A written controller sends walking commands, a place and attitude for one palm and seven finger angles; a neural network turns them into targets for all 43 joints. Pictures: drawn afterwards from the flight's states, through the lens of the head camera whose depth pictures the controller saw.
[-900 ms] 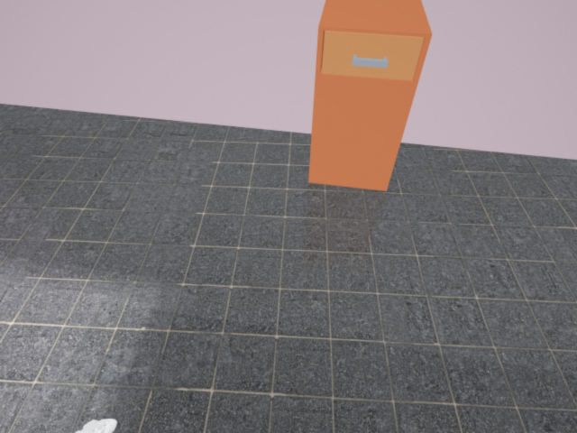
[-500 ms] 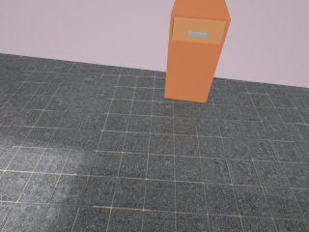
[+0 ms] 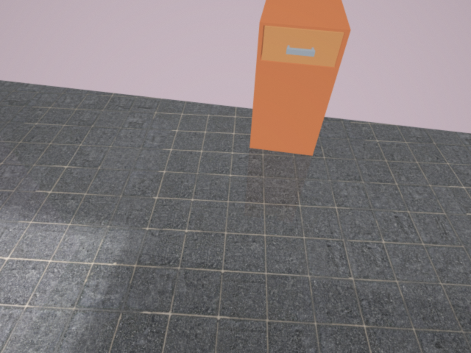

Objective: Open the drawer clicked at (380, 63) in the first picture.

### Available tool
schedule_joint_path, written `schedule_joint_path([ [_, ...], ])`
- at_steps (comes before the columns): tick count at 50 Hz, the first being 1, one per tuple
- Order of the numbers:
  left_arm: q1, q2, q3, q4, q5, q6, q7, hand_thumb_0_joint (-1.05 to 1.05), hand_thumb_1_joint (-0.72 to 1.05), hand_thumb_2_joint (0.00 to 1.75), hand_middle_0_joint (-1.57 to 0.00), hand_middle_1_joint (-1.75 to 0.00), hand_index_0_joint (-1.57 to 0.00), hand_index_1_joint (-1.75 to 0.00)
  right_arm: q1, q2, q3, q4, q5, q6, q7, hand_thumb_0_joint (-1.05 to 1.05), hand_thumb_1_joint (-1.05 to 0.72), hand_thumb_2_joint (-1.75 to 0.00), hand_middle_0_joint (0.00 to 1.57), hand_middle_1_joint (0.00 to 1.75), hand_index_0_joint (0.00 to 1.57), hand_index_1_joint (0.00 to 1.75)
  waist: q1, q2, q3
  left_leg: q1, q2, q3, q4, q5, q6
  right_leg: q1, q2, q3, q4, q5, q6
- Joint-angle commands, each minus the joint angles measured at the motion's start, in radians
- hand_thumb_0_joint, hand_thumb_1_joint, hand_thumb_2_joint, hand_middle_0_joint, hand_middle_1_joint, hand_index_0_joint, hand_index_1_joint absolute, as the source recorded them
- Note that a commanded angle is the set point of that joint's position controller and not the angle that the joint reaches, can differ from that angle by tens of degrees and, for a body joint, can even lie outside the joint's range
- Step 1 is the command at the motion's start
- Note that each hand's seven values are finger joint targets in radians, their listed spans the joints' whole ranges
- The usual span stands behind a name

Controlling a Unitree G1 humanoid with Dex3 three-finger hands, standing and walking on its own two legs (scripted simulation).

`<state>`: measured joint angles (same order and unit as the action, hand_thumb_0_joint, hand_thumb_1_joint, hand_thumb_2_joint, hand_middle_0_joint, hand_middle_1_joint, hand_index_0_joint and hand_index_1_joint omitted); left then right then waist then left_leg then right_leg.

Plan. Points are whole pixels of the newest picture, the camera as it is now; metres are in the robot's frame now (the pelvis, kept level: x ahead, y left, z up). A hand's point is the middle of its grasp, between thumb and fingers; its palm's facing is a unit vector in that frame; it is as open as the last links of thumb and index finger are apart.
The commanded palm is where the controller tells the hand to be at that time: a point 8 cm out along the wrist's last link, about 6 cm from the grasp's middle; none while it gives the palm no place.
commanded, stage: look at it before walking up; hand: left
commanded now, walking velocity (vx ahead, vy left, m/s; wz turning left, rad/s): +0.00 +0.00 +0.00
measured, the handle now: (300, 50) +1.42 -0.23 -0.10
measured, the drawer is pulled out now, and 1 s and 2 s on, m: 0.00 0.00 0.00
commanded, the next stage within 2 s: walk to a spot facing it in 0.54 s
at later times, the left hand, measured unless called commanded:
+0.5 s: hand out of the picture +0.07 +0.25 -0.16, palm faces -0.02 -0.94 -0.33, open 7.4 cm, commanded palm none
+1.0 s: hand out of the picture +0.07 +0.17 -0.18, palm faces -0.12 -0.97 -0.22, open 7.4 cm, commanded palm none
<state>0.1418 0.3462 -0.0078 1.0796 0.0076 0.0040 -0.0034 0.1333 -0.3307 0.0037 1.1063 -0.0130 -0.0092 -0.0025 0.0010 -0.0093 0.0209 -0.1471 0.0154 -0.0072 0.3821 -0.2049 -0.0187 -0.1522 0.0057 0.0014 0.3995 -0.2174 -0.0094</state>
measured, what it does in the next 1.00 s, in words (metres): shifts its weight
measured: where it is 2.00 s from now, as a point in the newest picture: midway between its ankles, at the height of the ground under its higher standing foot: (269, 318)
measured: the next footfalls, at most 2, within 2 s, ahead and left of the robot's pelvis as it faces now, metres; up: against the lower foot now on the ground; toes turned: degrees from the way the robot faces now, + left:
left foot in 1.52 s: +0.42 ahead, +0.01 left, +0.00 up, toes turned -17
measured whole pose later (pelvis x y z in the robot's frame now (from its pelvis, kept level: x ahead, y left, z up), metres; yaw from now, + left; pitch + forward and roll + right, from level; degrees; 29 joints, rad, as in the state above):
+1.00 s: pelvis +0.04 -0.03 -0.02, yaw -9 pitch -1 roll +1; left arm 0.33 0.21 0.04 1.02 0.02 0.02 -0.05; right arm 0.29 -0.24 -0.03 1.05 -0.02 -0.02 -0.01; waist 0.01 0.02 0.03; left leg -0.15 0.11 0.13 0.62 -0.42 -0.05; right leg -0.28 0.01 -0.07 0.64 -0.35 -0.03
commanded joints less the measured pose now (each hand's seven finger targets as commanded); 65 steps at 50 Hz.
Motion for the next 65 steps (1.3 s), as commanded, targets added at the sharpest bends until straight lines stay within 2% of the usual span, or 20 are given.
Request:
schedule_joint_path([
  [1, -0.040, 0.200, 0.039, -0.060, 0.003, -0.028, 0.013, 0.00, 0.90, 0.90, -0.20, -0.30, -0.20, -0.30, -0.054, -0.209, -0.038, -0.064, 0.004, -0.027, -0.011, 0.00, -0.90, -0.90, 0.20, 0.30, 0.20, 0.30, 0.003, 0.013, -0.044, 0.001, 0.101, -0.092, -0.058, 0.116, 0.046, -0.007, -0.127, 0.107, -0.077, 0.090, -0.026],
  [24, -0.030, 0.198, 0.037, -0.051, 0.004, -0.027, 0.013, 0.00, 0.90, 0.90, -0.20, -0.30, -0.20, -0.30, -0.061, -0.214, -0.035, -0.057, 0.006, -0.028, -0.011, 0.00, -0.90, -0.90, 0.20, 0.30, 0.20, 0.30, 0.004, 0.025, -0.043, 0.022, 0.104, -0.094, -0.078, 0.121, 0.045, -0.006, -0.123, 0.105, -0.088, 0.098, -0.020],
  [32, -0.028, 0.200, 0.039, -0.048, 0.003, -0.031, 0.015, 0.00, 0.90, 0.90, -0.20, -0.30, -0.20, -0.30, -0.055, -0.211, -0.035, -0.054, 0.007, -0.027, -0.012, 0.00, -0.90, -0.90, 0.20, 0.30, 0.20, 0.30, 0.002, 0.000, -0.059, 0.034, 0.106, -0.089, -0.070, 0.163, 0.043, 0.017, -0.130, 0.101, -0.086, 0.158, -0.022],
  [34, 0.022, 0.103, 0.019, -0.028, 0.003, -0.012, 0.016, 0.00, 0.90, 0.90, -0.20, -0.30, -0.20, -0.30, -0.004, -0.111, -0.014, -0.032, -0.001, -0.013, -0.010, 0.00, -0.90, -0.90, 0.20, 0.30, 0.20, 0.30, 0.001, 0.004, -0.052, 0.042, 0.102, -0.054, -0.049, 0.063, 0.024, -0.013, -0.116, 0.114, -0.083, 0.049, -0.013],
  [36, 0.057, 0.083, 0.023, -0.035, 0.009, 0.007, 0.009, 0.00, 0.90, 0.90, -0.20, -0.30, -0.20, -0.30, 0.044, -0.093, -0.016, -0.034, -0.006, -0.001, -0.010, 0.00, -0.90, -0.90, 0.20, 0.30, 0.20, 0.30, -0.001, 0.011, -0.007, 0.010, 0.102, -0.033, -0.030, -0.116, 0.025, -0.080, -0.092, 0.139, -0.066, -0.141, -0.022],
  [38, 0.075, 0.085, 0.036, -0.061, 0.014, 0.016, -0.003, 0.00, 0.90, 0.90, -0.20, -0.30, -0.20, -0.30, 0.054, -0.110, -0.032, -0.054, -0.010, 0.004, -0.010, 0.00, -0.90, -0.90, 0.20, 0.30, 0.20, 0.30, 0.003, 0.021, 0.072, -0.047, 0.118, -0.045, -0.044, -0.302, 0.040, -0.165, -0.064, 0.157, -0.046, -0.290, -0.032],
  [41, 0.100, 0.060, 0.052, -0.110, 0.017, 0.012, -0.017, 0.00, 0.90, 0.90, -0.20, -0.30, -0.20, -0.30, 0.105, -0.141, -0.056, -0.085, -0.009, -0.003, -0.013, 0.00, -0.90, -0.90, 0.20, 0.30, 0.20, 0.30, -0.011, 0.095, 0.106, -0.027, 0.194, -0.129, -0.087, -0.434, 0.091, -0.287, 0.001, 0.116, 0.113, -0.320, -0.035],
  [42, 0.107, 0.033, 0.054, -0.126, 0.016, 0.006, -0.021, 0.00, 0.90, 0.90, -0.20, -0.30, -0.20, -0.30, 0.125, -0.158, -0.067, -0.091, -0.008, -0.010, -0.015, 0.00, -0.90, -0.90, 0.20, 0.30, 0.20, 0.30, -0.017, 0.152, 0.101, 0.004, 0.257, -0.191, -0.123, -0.433, 0.127, -0.330, 0.033, 0.055, 0.229, -0.264, -0.026],
  [43, 0.090, 0.008, 0.057, -0.142, 0.014, 0.001, -0.026, 0.00, 0.90, 0.90, -0.20, -0.30, -0.20, -0.30, 0.140, -0.166, -0.077, -0.096, -0.005, -0.020, -0.017, 0.00, -0.90, -0.90, 0.20, 0.30, 0.20, 0.30, -0.023, 0.210, 0.086, 0.041, 0.329, -0.228, -0.150, -0.364, 0.170, -0.364, 0.024, -0.009, 0.342, -0.239, -0.012],
  [45, 0.041, -0.006, 0.064, -0.178, 0.014, -0.009, -0.034, 0.00, 0.90, 0.90, -0.20, -0.30, -0.20, -0.30, 0.172, -0.144, -0.080, -0.098, -0.008, -0.032, -0.017, 0.00, -0.90, -0.90, 0.20, 0.30, 0.20, 0.30, -0.036, 0.171, 0.083, 0.080, 0.366, -0.189, -0.117, -0.138, 0.201, -0.399, -0.036, -0.019, 0.377, -0.305, -0.004],
  [47, 0.121, -0.043, 0.070, -0.159, 0.015, -0.016, -0.041, 0.00, 0.90, 0.90, -0.20, -0.30, -0.20, -0.30, 0.132, -0.121, -0.080, -0.106, -0.012, -0.035, -0.019, 0.00, -0.90, -0.90, 0.20, 0.30, 0.20, 0.30, 0.010, 0.154, 0.059, -0.003, 0.323, -0.046, -0.006, -0.015, 0.151, -0.229, -0.042, -0.066, 0.269, -0.233, -0.006],
  [48, 0.226, -0.045, 0.076, -0.123, 0.018, -0.021, -0.041, 0.00, 0.90, 0.90, -0.20, -0.30, -0.20, -0.30, 0.105, -0.108, -0.077, -0.111, -0.012, -0.034, -0.019, 0.00, -0.90, -0.90, 0.20, 0.30, 0.20, 0.30, 0.060, 0.111, 0.021, -0.092, 0.262, 0.041, 0.153, -0.023, 0.103, -0.051, -0.010, -0.100, 0.151, -0.125, -0.014],
  [49, 0.364, 0.034, 0.095, -0.081, 0.024, -0.036, -0.031, 0.00, 0.90, 0.90, -0.20, -0.30, -0.20, -0.30, 0.092, -0.053, -0.067, -0.136, -0.001, -0.033, -0.011, 0.00, -0.90, -0.90, 0.20, 0.30, 0.20, 0.30, 0.116, -0.125, -0.022, -0.315, 0.157, 0.160, 0.473, -0.114, 0.033, 0.183, -0.123, 0.120, -0.021, -0.160, -0.064],
  [50, 0.474, 0.149, 0.118, -0.056, 0.016, -0.049, -0.010, 0.00, 0.90, 0.90, -0.20, -0.30, -0.20, -0.30, 0.014, 0.012, -0.047, -0.204, 0.002, -0.039, 0.001, 0.00, -0.90, -0.90, 0.20, 0.30, 0.20, 0.30, 0.150, -0.397, -0.011, -0.604, 0.034, 0.182, 0.769, -0.398, -0.017, 0.255, -0.392, 0.599, -0.192, -0.076, -0.174],
  [51, 0.482, 0.107, 0.108, -0.058, 0.001, -0.049, 0.008, 0.00, 0.90, 0.90, -0.20, -0.30, -0.20, -0.30, -0.067, -0.036, -0.059, -0.221, -0.004, -0.045, -0.005, 0.00, -0.90, -0.90, 0.20, 0.30, 0.20, 0.30, 0.156, -0.234, 0.047, -0.626, 0.083, 0.028, 0.803, -0.320, 0.002, 0.178, -0.370, 0.616, -0.199, -0.020, -0.206],
  [52, 0.427, 0.075, 0.097, -0.066, 0.006, -0.051, 0.008, 0.00, 0.90, 0.90, -0.20, -0.30, -0.20, -0.30, -0.079, -0.008, -0.062, -0.216, -0.002, -0.048, -0.002, 0.00, -0.90, -0.90, 0.20, 0.30, 0.20, 0.30, 0.117, -0.131, 0.093, -0.639, 0.105, 0.022, 0.838, -0.247, -0.001, 0.125, -0.356, 0.581, -0.194, -0.041, -0.234],
  [54, 0.340, 0.014, 0.081, -0.095, 0.013, -0.059, 0.011, 0.00, 0.90, 0.90, -0.20, -0.30, -0.20, -0.30, -0.023, 0.013, -0.067, -0.187, -0.013, -0.040, 0.005, 0.00, -0.90, -0.90, 0.20, 0.30, 0.20, 0.30, 0.052, -0.032, 0.090, -0.584, 0.130, 0.016, 0.802, -0.127, -0.020, 0.053, -0.301, 0.445, -0.192, -0.017, -0.217],
  [56, 0.329, -0.001, 0.081, -0.096, 0.014, -0.070, 0.012, 0.00, 0.90, 0.90, -0.20, -0.30, -0.20, -0.30, 0.027, 0.041, -0.072, -0.166, -0.014, -0.032, 0.011, 0.00, -0.90, -0.90, 0.20, 0.30, 0.20, 0.30, 0.024, -0.042, 0.055, -0.556, 0.122, 0.034, 0.763, -0.064, -0.035, 0.061, -0.247, 0.339, -0.179, 0.109, -0.193],
  [60, 0.363, -0.019, 0.083, -0.077, 0.014, -0.083, 0.014, 0.00, 0.90, 0.90, -0.20, -0.30, -0.20, -0.30, 0.008, 0.065, -0.078, -0.190, -0.010, -0.024, 0.018, 0.00, -0.90, -0.90, 0.20, 0.30, 0.20, 0.30, 0.019, -0.060, 0.042, -0.601, 0.116, 0.043, 0.717, 0.026, -0.053, 0.098, -0.204, 0.275, -0.176, 0.221, -0.172],
  [65, 0.418, -0.032, 0.081, -0.052, 0.019, -0.087, 0.027, 0.00, 0.90, 0.90, -0.20, -0.30, -0.20, -0.30, -0.126, 0.080, -0.071, -0.257, -0.007, -0.033, 0.026, 0.00, -0.90, -0.90, 0.20, 0.30, 0.20, 0.30, 0.059, -0.082, 0.059, -0.655, 0.103, 0.064, 0.602, 0.047, -0.051, 0.185, -0.194, 0.283, -0.142, 0.388, -0.176],
])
